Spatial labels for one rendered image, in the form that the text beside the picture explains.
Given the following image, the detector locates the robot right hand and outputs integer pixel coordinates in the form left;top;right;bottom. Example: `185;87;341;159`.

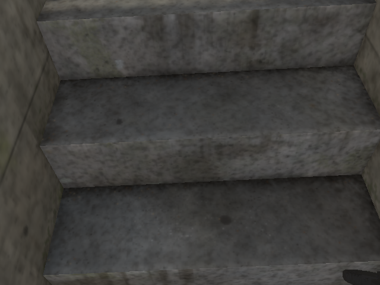
343;270;380;285

